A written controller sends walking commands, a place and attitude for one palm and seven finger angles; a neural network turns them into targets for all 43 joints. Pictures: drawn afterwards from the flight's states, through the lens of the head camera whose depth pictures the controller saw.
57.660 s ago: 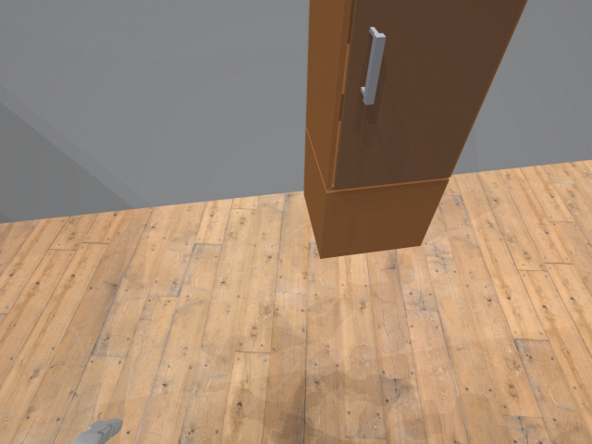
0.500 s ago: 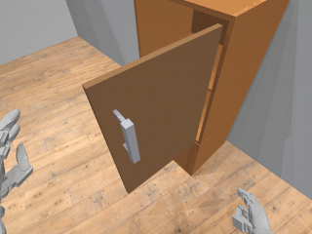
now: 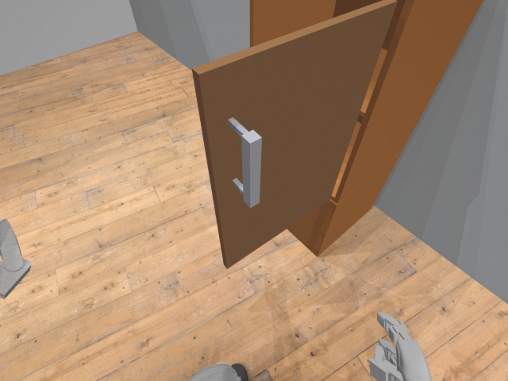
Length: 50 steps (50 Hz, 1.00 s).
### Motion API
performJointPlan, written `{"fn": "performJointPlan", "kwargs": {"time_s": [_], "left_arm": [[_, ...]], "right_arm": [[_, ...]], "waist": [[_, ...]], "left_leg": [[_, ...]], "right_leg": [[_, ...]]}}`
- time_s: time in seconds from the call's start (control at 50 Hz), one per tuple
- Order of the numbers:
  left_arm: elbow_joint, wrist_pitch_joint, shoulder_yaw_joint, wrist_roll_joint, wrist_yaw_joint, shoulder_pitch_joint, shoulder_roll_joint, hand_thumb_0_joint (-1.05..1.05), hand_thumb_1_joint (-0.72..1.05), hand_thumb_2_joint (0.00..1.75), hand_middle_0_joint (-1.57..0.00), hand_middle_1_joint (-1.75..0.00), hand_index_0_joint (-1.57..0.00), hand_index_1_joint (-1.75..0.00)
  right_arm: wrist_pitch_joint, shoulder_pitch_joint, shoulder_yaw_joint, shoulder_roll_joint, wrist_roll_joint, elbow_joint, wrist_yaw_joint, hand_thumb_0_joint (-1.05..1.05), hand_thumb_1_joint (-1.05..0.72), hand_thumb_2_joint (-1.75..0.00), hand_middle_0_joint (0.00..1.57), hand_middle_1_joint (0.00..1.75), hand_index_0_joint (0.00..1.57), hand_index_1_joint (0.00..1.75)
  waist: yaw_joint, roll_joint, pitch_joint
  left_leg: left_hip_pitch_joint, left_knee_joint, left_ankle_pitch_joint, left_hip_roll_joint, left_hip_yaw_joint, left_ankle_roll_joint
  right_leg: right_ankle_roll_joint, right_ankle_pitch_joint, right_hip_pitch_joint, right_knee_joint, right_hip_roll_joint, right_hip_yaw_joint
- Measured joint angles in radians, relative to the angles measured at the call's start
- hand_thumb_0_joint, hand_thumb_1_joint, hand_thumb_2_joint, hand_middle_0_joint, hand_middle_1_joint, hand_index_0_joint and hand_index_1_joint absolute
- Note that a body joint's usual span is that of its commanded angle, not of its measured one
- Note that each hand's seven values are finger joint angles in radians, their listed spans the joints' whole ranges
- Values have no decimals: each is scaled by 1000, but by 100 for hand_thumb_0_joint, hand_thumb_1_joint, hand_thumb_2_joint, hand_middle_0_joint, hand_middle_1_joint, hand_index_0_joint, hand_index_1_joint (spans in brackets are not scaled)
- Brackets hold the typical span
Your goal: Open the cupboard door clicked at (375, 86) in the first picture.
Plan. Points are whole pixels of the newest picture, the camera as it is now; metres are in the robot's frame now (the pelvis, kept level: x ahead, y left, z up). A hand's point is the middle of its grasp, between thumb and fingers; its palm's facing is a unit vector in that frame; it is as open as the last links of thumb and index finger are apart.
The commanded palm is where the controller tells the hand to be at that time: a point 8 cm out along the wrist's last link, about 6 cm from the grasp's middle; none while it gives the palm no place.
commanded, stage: step back with the hand held close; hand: left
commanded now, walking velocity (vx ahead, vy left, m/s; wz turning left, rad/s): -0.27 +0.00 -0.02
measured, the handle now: (243, 165) +0.43 +0.06 +0.09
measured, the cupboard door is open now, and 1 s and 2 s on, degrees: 86 86 86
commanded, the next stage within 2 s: stop stepping back and stand still in 0.22 s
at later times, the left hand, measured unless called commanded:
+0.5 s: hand out of the picture +0.09 +0.26 +0.17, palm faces +0.33 -0.81 -0.48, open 7.4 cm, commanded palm +0.03 +0.30 +0.19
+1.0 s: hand out of the picture +0.01 +0.23 +0.18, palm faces +0.32 -0.82 -0.48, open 7.4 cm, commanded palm -0.03 +0.28 +0.19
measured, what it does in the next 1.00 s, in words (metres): walks backwards: left foot, then right foot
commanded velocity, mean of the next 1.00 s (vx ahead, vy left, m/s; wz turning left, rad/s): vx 0.04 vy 0.02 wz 0.00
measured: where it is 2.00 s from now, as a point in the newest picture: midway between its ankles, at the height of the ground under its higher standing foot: outside the picture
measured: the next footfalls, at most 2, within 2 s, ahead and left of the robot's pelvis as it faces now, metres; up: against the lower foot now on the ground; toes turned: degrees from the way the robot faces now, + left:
left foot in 0.14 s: +0.08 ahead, +0.09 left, +0.00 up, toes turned +0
right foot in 0.52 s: -0.17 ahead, -0.08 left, +0.00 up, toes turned -5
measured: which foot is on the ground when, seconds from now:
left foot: down 0.00-0.02, up 0.04-0.12, down 0.14-0.52, up 0.54-0.66, down 0.68-0.88, up 0.90-1.00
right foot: down 0.00-0.16, up 0.18-0.50, down 0.52-1.00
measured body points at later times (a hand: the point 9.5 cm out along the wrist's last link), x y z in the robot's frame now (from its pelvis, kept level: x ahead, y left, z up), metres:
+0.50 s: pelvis -0.12 +0.01 +0.01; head -0.09 +0.03 +0.46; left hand +0.07 +0.30 +0.20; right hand +0.05 -0.22 -0.06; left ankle +0.04 +0.09 -0.72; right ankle -0.25 -0.08 -0.72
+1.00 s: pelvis -0.19 +0.00 +0.01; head -0.20 +0.00 +0.46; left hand -0.02 +0.27 +0.20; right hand -0.08 -0.25 -0.09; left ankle -0.15 +0.11 -0.66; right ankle -0.21 -0.07 -0.73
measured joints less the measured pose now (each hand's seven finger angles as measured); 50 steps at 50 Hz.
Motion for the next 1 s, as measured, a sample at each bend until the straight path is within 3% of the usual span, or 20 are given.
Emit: {"fn": "performJointPlan", "kwargs": {"time_s": [0.06, 0.12, 0.18, 0.22, 0.28, 0.34, 0.4, 0.48, 0.52, 0.58, 0.62, 0.66, 0.72, 0.76, 0.8, 0.88, 0.92, 0.96, 1.0], "left_arm": [[-12, 1, -34, -4, 3, 6, -11, 1, 89, 90, -21, -30, -21, -31], [-24, 7, -57, 2, 4, 15, -12, 1, 89, 90, -21, -30, -21, -31], [-21, 13, -52, 5, 4, -38, 17, 1, 89, 90, -21, -30, -21, -31], [-4, 2, -27, 3, 4, -77, 43, 1, 89, 90, -21, -30, -21, -31], [2, -8, 9, -2, 6, -75, 65, 1, 89, 90, -21, -30, -21, -31], [-39, -6, 21, -14, 12, -28, 69, 1, 89, 90, -21, -30, -21, -31], [-77, 5, 5, -23, 11, 23, 62, 1, 89, 90, -21, -30, -21, -31], [-82, 29, -15, -29, 10, 48, 74, 1, 89, 90, -21, -30, -21, -31], [-96, 27, 9, -33, 10, 65, 95, 1, 89, 90, -21, -30, -21, -31], [-85, 27, -18, -36, -2, 70, 72, 1, 89, 90, -21, -30, -21, -31], [-68, 23, -16, -34, -7, 80, 71, 1, 89, 90, -21, -30, -21, -31], [-38, 20, -6, -29, -6, 68, 64, 1, 89, 90, -21, -30, -21, -31], [57, 17, -10, -20, 2, -27, 36, 1, 89, 90, -21, -30, -21, -31], [139, 25, -18, -13, 11, -100, 4, 1, 89, 90, -21, -30, -21, -31], [185, 41, -21, -8, 14, -132, -3, 1, 89, 90, -21, -30, -21, -31], [134, 49, -38, -3, 1, -79, 24, 1, 90, 90, -21, -30, -20, -31], [65, 34, -50, 2, -11, -15, 35, 2, 89, 90, -21, -30, -20, -31], [6, 9, -57, 5, -22, 44, 27, 2, 89, 90, -21, -30, -21, -31], [-7, -26, -49, 9, -24, 82, 16, 1, 89, 90, -21, -30, -21, -31]], "right_arm": [[-7, -4, 1, 4, 2, 26, 6, 1, -90, -89, 21, 30, 21, 30], [-3, 8, 2, 5, -2, 47, 2, 1, -90, -89, 21, 30, 21, 30], [-5, 0, 1, 2, -7, 48, -17, 1, -90, -89, 21, 30, 21, 30], [-18, -22, -2, 9, -14, 47, -18, 1, -90, -89, 21, 30, 21, 30], [-45, -33, -5, 20, -30, 36, -4, 1, -90, -89, 21, 30, 21, 30], [-61, -30, -2, 31, -24, 31, 15, 1, -90, -89, 21, 30, 21, 30], [-64, -19, 3, 39, -19, 30, 23, 1, -90, -89, 21, 30, 21, 30], [-61, -2, 11, 49, -21, 22, 15, 1, -90, -89, 21, 30, 21, 30], [-55, -13, 21, 46, -22, 9, 15, 1, -90, -89, 21, 30, 21, 30], [-32, -17, 19, 12, -24, 65, 11, 1, -90, -89, 21, 30, 21, 30], [-23, 26, 17, 10, -10, 93, 11, 1, -90, -89, 21, 30, 21, 30], [-22, 70, 18, 5, -2, 104, 4, 1, -90, -89, 21, 30, 21, 30], [-30, 92, 7, -16, 3, 114, -15, 1, -90, -89, 21, 30, 21, 30], [-36, 72, 4, -26, 0, 119, -22, 1, -90, -89, 21, 30, 21, 30], [-48, 52, 6, -17, -10, 114, -23, 1, -90, -89, 20, 30, 21, 30], [-56, 48, 13, 14, -14, 72, -10, 1, -90, -89, 20, 30, 20, 30], [-45, 57, 8, 19, -15, 60, -1, 1, -90, -89, 20, 30, 21, 30], [-37, 67, 2, 14, -19, 83, 6, 1, -90, -89, 21, 30, 21, 30], [-34, 84, -2, 8, -21, 105, 4, 1, -90, -89, 21, 30, 21, 30]], "waist": [[10, -7, 2], [9, -30, -29], [-10, -56, -26], [-11, -72, -3], [-29, -54, -2], [-24, -48, -19], [-20, -52, -44], [-34, -73, -71], [-20, -111, -70], [-5, -47, -55], [6, -55, -90], [6, -68, -125], [-15, -73, -139], [-21, -66, -122], [-42, -63, -102], [-78, -67, -64], [-78, -65, -55], [-48, -76, -62], [-26, -83, -84]], "left_leg": [[-21, 75, -119, -6, -15, -40], [28, 139, -174, -13, -41, -56], [63, 55, -49, -24, -44, -16], [62, 32, -36, -27, -33, 8], [51, -31, 14, -4, -43, 14], [42, -107, 80, 22, -37, 8], [34, -180, 138, 34, -27, 0], [5, -243, 135, 7, -30, -43], [-62, -167, 56, -20, 5, -68], [-111, 88, -76, -5, -43, -74], [-69, 164, -85, -13, -39, -71], [21, 118, -70, -12, -22, -56], [96, 49, -101, -37, -16, -4], [96, 53, -80, -42, -3, 3], [106, 15, -41, -43, 1, 1], [91, -16, -57, -34, -16, -22], [18, 145, -196, -33, -38, -42], [-58, 384, -219, -42, -54, -62], [-88, 502, -187, -35, -50, -73]], "right_leg": [[2, 29, -5, -11, -3, 3], [11, 36, -18, -6, -8, 19], [23, 42, -48, 21, -23, 19], [15, -58, -83, 120, -12, 44], [8, -161, -122, 325, 34, 50], [11, -182, -96, 375, 41, 32], [5, -206, -15, 291, 29, 6], [-28, -227, 161, -29, 24, -46], [-62, -130, 208, -178, -3, -32], [-60, -86, 206, -136, 34, -31], [-53, -103, 220, -122, 26, -17], [-47, -124, 229, -96, 16, -8], [-30, -182, 194, 29, -11, -18], [-5, -197, 135, 141, -19, -2], [-14, -224, 73, 216, -20, 4], [-41, -170, 63, 76, -12, -38], [-69, -51, 54, 39, -6, -57], [-80, -16, 49, 9, -4, -45], [-79, 4, 57, -44, -6, -29]]}}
